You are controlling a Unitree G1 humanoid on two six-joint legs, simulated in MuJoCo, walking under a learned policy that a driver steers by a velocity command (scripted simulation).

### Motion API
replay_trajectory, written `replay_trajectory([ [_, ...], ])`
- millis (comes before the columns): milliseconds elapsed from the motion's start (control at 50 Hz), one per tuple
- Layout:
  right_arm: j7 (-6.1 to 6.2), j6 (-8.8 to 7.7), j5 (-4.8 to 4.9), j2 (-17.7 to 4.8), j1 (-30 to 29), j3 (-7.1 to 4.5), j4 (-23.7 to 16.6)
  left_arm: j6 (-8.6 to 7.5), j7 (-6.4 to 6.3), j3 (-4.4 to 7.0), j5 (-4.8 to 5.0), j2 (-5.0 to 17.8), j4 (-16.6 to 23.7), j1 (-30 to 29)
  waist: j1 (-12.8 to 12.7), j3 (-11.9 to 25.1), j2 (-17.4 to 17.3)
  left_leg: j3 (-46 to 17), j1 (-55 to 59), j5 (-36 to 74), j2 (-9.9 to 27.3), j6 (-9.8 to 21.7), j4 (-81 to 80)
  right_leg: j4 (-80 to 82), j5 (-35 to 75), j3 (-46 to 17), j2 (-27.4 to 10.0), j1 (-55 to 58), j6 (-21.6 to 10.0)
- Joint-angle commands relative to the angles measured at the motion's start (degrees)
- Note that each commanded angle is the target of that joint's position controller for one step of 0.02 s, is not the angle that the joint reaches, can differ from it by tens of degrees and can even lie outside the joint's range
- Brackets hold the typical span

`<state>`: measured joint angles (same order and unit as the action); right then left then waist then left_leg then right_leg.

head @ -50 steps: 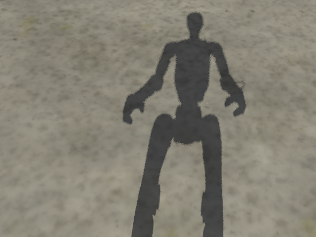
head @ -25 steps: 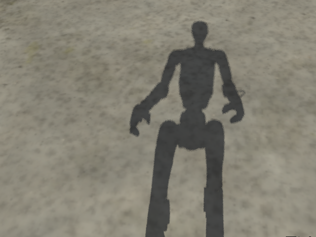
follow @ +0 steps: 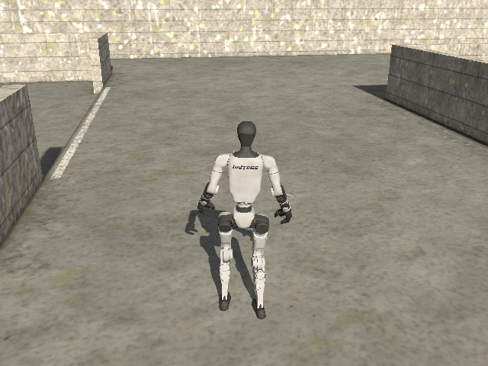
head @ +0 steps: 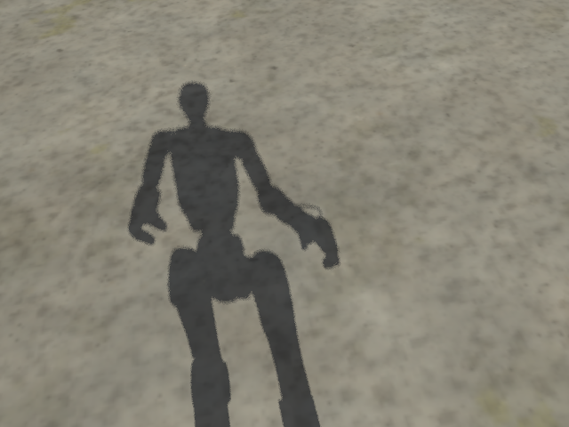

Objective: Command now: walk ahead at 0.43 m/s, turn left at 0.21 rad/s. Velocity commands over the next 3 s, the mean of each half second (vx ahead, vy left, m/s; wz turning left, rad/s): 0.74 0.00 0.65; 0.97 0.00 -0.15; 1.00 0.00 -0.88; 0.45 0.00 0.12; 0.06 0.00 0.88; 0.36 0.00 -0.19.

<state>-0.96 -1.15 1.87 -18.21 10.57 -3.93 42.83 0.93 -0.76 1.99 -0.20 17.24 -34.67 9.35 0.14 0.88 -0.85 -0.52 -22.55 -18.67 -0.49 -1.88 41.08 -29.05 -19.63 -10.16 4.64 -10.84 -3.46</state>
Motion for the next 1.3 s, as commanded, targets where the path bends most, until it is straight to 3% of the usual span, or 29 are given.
replay_trajectory([
  [20, -1.05, -3.62, 0.92, -5.69, -8.46, -0.64, -6.69, -2.4, 0.28, 3.15, 0.12, 10.86, 0.14, 5.58, -5.03, -6.38, 12.26, 0.21, -9.19, -3.64, 2.84, 4.49, -3.12, 15.36, -18.58, -15.26, -18.91, 3.58, -9.68],
  [100, -1.37, -4.81, 0.91, -5.29, 8.5, -1.02, 0.02, -3.73, 0.43, 2.47, 0.39, 8.19, 1.63, 0.2, 3.36, -2.95, 4.58, 3.04, 13.82, 0.06, -0.67, 8.94, -10.76, 4.56, -7.23, -1.77, -13.61, -6.9, -5.94],
  [120, -1.55, -3.07, -5.94, -10.53, 17.67, -2.26, 2.41, -3.97, 0.67, 1.87, -4.45, 6.74, 1.99, 0.05, 8.19, -0.84, -8.79, -15.41, 26.36, -16.71, 5.73, 11.86, -20.33, -18.68, 3.72, 9.4, -6.64, -17.95, -2.52],
  [140, -1.94, -2.48, -5.35, -16.29, 23.18, -3.84, 2.93, -4.86, 1.48, 1.5, -4.27, 4.75, 6.61, -4.34, 8.38, -1.37, -23.49, -47.54, 35.06, -27.18, 16.12, 18.24, -32.66, -32.31, -9.5, 11.44, 2.14, -38.8, 1.03],
  [160, -2.2, -2.05, -4.56, -11.77, 19.51, -2.75, 2.01, -5.2, 1.57, 1.37, -4.35, 6.1, 6.03, -6.43, 7.16, -4.87, -11.64, -47.51, 35.39, -25.96, 17.61, 18.91, -32.29, -38.29, -7.02, 5.63, -1.79, -45.02, 0.74],
  [200, -1.37, -2.11, -3.82, -10.08, 18.02, -2.58, 1.66, -6.13, 2.57, 1.11, -3.27, 6.18, 4.79, -7.4, 6.06, -4.37, -2.05, -35.06, 31.76, -15.19, 13.6, 18.08, -29.54, -38.04, 1.07, 5.75, -6.33, -42.46, 1.8],
  [260, -0.1, -2.66, -2.42, -6.98, 17.94, -1.3, 2.91, -4.68, 3.71, 0.27, -3.67, 4.96, 4.71, -7.25, 3.68, -5.56, -3.84, -27.63, 25.11, -5.09, 8.71, 16.64, -32.33, -31.12, 3.6, 7.74, -7.43, -36.82, 4.51],
  [400, 0.55, -2.82, -1.93, -9.1, 18.68, -2.43, 4.97, -4.2, 3.81, -1.52, -1.73, 3.98, 8.72, -17.73, 5.35, -6.99, -6.62, -23.74, 15.45, 22.45, 6.41, 15.44, -33.47, -7.9, 14.21, 12.58, -3.16, -21.06, 5.68],
  [460, 0.46, -3.58, -1.62, -12.44, 14.17, -3.13, 4.38, -4.54, 1.64, 0.69, -1.36, 9.05, 3.9, -1.94, -2.83, 2.24, -4.43, -20.73, 12.18, 49.85, 5.0, 10.74, -17.48, -4.71, 10.44, 12.46, 0.2, 4.65, 3.16],
  [480, 0.1, -3.9, -1.84, -13.7, 11.38, -3.41, 3.85, -4.44, 0.37, 2.01, -1.14, 11.17, 0.65, 10.25, -9.71, 8.39, -2.57, -19.32, 6.94, 50.09, 2.37, 9.08, -2.94, -4.72, 8.38, 11.34, -1.99, 18.76, 2.34],
  [500, 0.01, -4.8, -2.23, -8.88, 10.12, -2.15, 2.67, -4.64, -1.13, 3.69, -2.44, 14.96, -1.35, 22.22, -14.32, 15.76, 2.54, -16.09, -1.31, 35.42, -2.1, 8.65, 15.65, -3.5, -9.84, 0.92, -12.52, 31.67, 1.13],
  [520, 0.24, -4.58, -0.54, 1.05, 14.16, 0.24, -0.15, -4.85, -1.29, 4.15, -4.61, 18.66, -1.59, 22.02, -8.73, 20.99, 19.22, -11.5, -14.14, -11.04, -7.93, 8.43, 32.74, 9.8, -36.8, -29.02, -29.67, 37.06, -2.0],
  [540, 0.09, -3.96, -1.73, -2.61, 12.0, 0.63, -0.27, -4.57, -0.98, 3.75, -3.5, 15.28, -1.24, 14.67, -6.13, 14.19, 17.56, -9.62, -18.0, -4.66, -4.51, 9.25, 37.2, 17.88, -40.27, -41.68, -28.41, 26.54, -3.91],
  [580, -1.06, -3.17, -4.24, -4.45, 7.92, 0.37, 0.86, -4.7, 0.09, 2.34, -2.79, 7.31, -2.95, 9.56, -3.62, 2.25, 5.47, -6.92, -17.26, 3.44, 0.67, 9.01, 34.08, 15.67, -24.8, -25.49, -23.43, 12.91, -6.57],
  [660, -2.55, -2.5, -5.79, -1.01, -0.59, 2.13, -3.62, -6.43, 0.99, 1.15, -1.46, 4.02, -9.26, 14.54, -0.43, -5.17, 7.51, -6.54, -19.38, -0.71, 3.47, 6.65, 24.66, 18.78, -7.78, -14.27, -17.68, 3.63, -8.9],
  [720, -3.4, -2.77, -6.07, -1.88, -9.76, 3.59, -8.5, -7.03, 0.77, 1.76, -0.74, 5.67, -9.71, 13.82, 0.38, -8.1, 5.45, -3.28, -18.83, 5.9, 5.94, 3.34, 10.53, 23.19, -0.7, -9.43, -15.93, -1.72, -9.59],
  [780, -4.55, -3.08, -4.32, -2.12, -11.35, 4.31, -8.62, -7.32, 1.47, 3.4, -0.15, 10.56, -9.66, 12.55, 1.15, -6.54, 5.14, 2.28, 5.68, 15.19, 1.3, 2.58, -1.68, 27.5, 11.64, -3.93, -14.16, -14.48, -7.84],
  [820, -3.35, -2.87, -4.13, -4.66, -9.1, 3.21, -7.43, -7.33, 2.03, 3.65, 0.29, 11.95, -10.32, 13.83, 2.43, -4.61, 3.58, 2.02, 11.2, 15.38, 0.49, 2.96, -4.52, 22.51, 23.33, -2.7, -14.99, -9.87, -6.63],
  [860, -1.26, -3.11, -4.99, -7.46, 2.93, 1.35, -3.44, -7.06, 2.18, 3.88, 0.31, 13.15, -11.65, 15.71, 8.23, 3.98, 0.19, 3.16, 26.47, 9.58, -2.16, 3.85, -7.76, 0.06, 39.36, 1.59, -10.71, -7.52, -4.53],
  [880, 0.18, -3.41, -5.91, -10.42, 11.97, 0.02, -2.13, -7.23, 2.24, 3.5, 0.31, 11.65, -11.58, 15.06, 12.96, 9.14, -0.42, -1.91, 39.18, 3.41, 4.29, 4.66, -7.28, -16.68, 32.34, 2.68, -7.17, -16.6, -3.3],
  [900, 1.37, -3.89, -7.58, -15.1, 19.48, -1.03, -1.71, -7.29, 1.75, 1.44, 0.43, 2.07, -9.63, 16.42, 12.03, 16.06, -13.32, -25.2, 47.45, -21.23, 22.77, 6.16, -14.25, -39.3, -7.34, 4.54, -2.83, -27.03, -2.55],
  [920, 1.54, -3.22, -6.47, -16.17, 16.53, -1.32, -2.74, -6.49, 1.5, 1.48, 2.2, 3.24, -7.32, 18.24, 8.75, 17.99, -15.94, -48.16, 41.83, -31.79, 28.56, 8.24, -28.26, -48.86, -6.03, 4.08, -1.78, -32.58, -3.29],
  [960, 1.34, -3.29, -4.99, -7.07, 6.36, 0.18, -3.06, -4.78, 1.96, 1.78, 0.19, 4.87, -8.11, 12.14, 4.48, 2.51, -5.25, -30.11, 28.38, -19.2, 22.59, 8.77, -27.08, -48.1, 3.84, 5.78, -8.14, -35.58, -2.82],
  [1020, 1.12, -4.62, -4.08, -3.31, 5.83, 1.02, -0.6, -2.43, 3.54, 1.61, -1.14, 2.04, -8.73, 10.98, 0.32, -2.32, -6.43, -12.81, 19.21, 0.53, 17.53, 7.14, -29.38, -44.7, 5.35, 6.23, -11.4, -31.88, -1.07],
  [1100, 0.51, -6.26, -2.94, 0.25, 8.31, 1.82, 2.99, -1.02, 4.81, 0.74, -1.41, 0.09, -3.92, 0.07, -0.62, -6.09, -3.99, 3.81, 19.38, 24.32, 13.57, 5.2, -31.92, -40.34, 12.02, 9.84, -11.19, -36.44, -1.25],
  [1180, 1.32, -6.62, -3.37, -3.2, 7.72, 1.21, 4.13, -1.31, 6.51, -0.7, -1.06, 0.52, 0.11, -8.59, -1.67, -8.57, -1.21, 14.3, 17.7, 35.84, 11.25, 3.99, -35.34, -20.42, 20.99, 16.98, -8.72, -27.68, -3.84],
  [1220, 1.89, -6.55, -3.35, -6.99, 10.08, 0.62, 4.22, -1.33, 6.59, -0.83, -1.14, 1.31, -0.05, -8.08, -2.8, -6.72, -2.09, 16.67, 21.07, 64.45, 12.39, 2.89, -28.97, -15.93, 20.54, 21.36, -4.27, -20.12, -5.75],
  [1260, 2.81, -4.76, -3.76, -10.6, 9.43, -0.45, 3.6, -1.47, 5.79, 0.33, -1.37, 5.04, -2.82, 1.36, -8.8, -0.33, -4.56, 15.99, 24.88, 79.74, 14.36, 2.68, -14.58, -14.47, 16.17, 21.74, -0.48, -9.1, -7.8],
  [1300, 2.69, -2.82, -4.5, -11.93, 5.62, -0.99, 1.59, -1.73, 3.91, 3.4, -1.2, 10.48, -10.22, 24.01, -18.06, 10.42, -2.26, 13.83, 14.05, 68.72, 13.77, 3.91, 17.87, -10.96, 11.27, 15.79, 1.66, 18.29, -10.93],
])
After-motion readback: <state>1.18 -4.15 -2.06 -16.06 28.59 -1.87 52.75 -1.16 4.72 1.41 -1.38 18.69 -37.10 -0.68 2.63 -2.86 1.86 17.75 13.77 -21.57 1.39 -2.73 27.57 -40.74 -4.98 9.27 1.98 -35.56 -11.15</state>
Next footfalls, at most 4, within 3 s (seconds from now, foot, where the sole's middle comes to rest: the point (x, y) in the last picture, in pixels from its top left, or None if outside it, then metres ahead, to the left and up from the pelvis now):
0.10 left None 0.06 0.13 -0.77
0.50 right None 0.51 0.05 -0.77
0.88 left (137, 354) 0.70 0.43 -0.77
1.32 right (191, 218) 1.16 0.35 -0.77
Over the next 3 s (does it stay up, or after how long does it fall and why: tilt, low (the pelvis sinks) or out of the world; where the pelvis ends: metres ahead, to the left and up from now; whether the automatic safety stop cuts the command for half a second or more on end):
stays up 1.67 0.35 0.00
